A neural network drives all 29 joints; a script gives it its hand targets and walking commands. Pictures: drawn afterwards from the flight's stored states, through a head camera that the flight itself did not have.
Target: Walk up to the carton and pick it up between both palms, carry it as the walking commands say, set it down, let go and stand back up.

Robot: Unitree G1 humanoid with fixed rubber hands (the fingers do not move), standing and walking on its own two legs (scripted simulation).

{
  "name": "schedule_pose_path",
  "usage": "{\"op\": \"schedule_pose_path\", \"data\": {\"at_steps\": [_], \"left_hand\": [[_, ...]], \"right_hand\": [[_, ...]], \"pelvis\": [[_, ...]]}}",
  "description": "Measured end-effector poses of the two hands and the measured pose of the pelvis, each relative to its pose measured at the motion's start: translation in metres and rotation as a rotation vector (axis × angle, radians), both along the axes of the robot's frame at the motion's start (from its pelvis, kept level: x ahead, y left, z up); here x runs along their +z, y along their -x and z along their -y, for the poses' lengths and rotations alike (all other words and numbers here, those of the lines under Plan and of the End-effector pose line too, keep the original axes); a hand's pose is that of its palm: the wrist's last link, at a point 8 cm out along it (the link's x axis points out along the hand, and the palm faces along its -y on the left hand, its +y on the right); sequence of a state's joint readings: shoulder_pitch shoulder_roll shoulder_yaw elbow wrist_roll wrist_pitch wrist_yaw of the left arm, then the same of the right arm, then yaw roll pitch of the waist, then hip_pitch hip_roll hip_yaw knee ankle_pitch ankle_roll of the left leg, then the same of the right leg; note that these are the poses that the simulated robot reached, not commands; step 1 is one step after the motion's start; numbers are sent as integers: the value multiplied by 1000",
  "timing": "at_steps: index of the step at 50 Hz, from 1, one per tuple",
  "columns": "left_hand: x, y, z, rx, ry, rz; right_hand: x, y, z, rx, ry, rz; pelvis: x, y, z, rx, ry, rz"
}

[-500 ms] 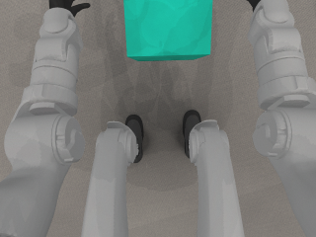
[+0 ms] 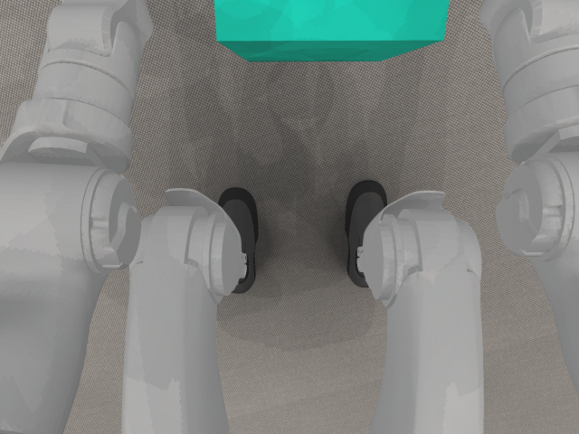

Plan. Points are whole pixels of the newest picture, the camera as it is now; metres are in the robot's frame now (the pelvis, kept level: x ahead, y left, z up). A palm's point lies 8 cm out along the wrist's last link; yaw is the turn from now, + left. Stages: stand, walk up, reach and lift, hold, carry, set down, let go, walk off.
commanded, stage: reach and lift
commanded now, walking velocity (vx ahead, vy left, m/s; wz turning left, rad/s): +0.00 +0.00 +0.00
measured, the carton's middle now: out of the picture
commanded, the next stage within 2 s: none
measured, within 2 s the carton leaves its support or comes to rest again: leaves its support in 1.82 s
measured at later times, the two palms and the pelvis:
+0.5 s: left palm out of the picture +0.56 +0.16 -0.22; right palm out of the picture +0.57 -0.20 -0.22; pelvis +0.00 +0.00 -0.03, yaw +0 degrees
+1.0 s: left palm out of the picture +0.56 +0.12 -0.23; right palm out of the picture +0.56 -0.18 -0.23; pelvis +0.00 +0.00 -0.03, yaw +0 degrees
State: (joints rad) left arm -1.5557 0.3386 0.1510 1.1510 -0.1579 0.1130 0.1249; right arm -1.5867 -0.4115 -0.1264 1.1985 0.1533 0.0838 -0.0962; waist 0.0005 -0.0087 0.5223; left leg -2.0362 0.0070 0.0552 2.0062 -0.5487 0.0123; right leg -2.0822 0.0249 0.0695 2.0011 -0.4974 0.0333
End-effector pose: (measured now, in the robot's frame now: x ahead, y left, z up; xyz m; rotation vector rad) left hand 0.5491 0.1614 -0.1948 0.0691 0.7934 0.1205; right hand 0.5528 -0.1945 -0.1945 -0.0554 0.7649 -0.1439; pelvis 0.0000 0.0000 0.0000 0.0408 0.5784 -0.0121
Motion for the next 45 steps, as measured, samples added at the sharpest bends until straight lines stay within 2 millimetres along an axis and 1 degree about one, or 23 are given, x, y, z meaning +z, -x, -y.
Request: {"op": "schedule_pose_path", "data": {"at_steps": [7,12,16,20,23,27,30,36,45], "left_hand": [[-17,-14,2,-6,15,23],[-31,-11,-1,-9,6,5],[-35,-6,0,-19,-1,-7],[-31,-9,-1,-13,-1,6],[-28,-13,-1,-12,2,18],[-26,-15,2,-19,10,26],[-27,-15,8,-32,19,22],[-32,-10,30,-62,65,8],[-33,-9,37,-66,79,7]], "right_hand": [[-24,-6,4,2,8,-8],[-35,-5,8,-1,15,-17],[-32,-8,8,-3,10,3],[-24,-15,6,-2,7,32],[-25,-15,4,-3,4,17],[-30,-10,5,-8,0,-10],[-32,-8,2,2,-7,-12],[-31,-11,-10,23,-22,6],[-34,-9,-10,22,-20,-9]], "pelvis": [[-20,-1,-1,4,2,-20],[-25,-3,0,5,1,-30],[-27,-3,0,5,1,-25],[-29,-2,1,6,1,-19],[-29,-2,0,6,1,-19],[-29,-3,0,6,1,-19],[-29,-2,1,6,1,-19],[-29,-2,1,5,1,-19],[-29,-3,1,5,1,-19]]}}
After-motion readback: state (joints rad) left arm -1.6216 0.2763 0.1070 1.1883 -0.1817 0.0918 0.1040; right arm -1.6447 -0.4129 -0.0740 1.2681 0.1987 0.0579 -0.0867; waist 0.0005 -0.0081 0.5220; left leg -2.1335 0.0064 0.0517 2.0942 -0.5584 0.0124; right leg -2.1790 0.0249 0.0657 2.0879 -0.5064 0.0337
